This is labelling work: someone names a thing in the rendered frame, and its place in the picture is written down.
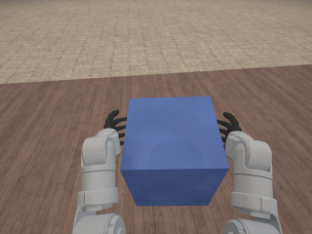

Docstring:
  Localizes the robot left upper arm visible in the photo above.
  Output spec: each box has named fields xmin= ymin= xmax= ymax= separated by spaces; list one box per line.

xmin=72 ymin=213 xmax=126 ymax=234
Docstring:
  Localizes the robot right upper arm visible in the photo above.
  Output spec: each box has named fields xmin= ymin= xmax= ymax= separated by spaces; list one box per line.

xmin=223 ymin=218 xmax=280 ymax=234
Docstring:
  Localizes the right robot hand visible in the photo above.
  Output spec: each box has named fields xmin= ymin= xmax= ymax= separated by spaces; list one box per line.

xmin=216 ymin=111 xmax=242 ymax=149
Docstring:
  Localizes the left robot hand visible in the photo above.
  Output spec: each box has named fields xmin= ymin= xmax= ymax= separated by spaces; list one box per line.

xmin=103 ymin=109 xmax=128 ymax=145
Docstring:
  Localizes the robot right forearm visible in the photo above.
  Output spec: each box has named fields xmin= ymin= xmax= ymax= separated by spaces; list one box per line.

xmin=224 ymin=131 xmax=283 ymax=234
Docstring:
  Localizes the carton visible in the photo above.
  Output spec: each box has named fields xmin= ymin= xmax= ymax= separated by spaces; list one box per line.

xmin=120 ymin=96 xmax=229 ymax=207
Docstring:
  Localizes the robot left forearm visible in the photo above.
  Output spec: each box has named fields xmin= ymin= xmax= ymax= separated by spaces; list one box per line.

xmin=71 ymin=128 xmax=122 ymax=234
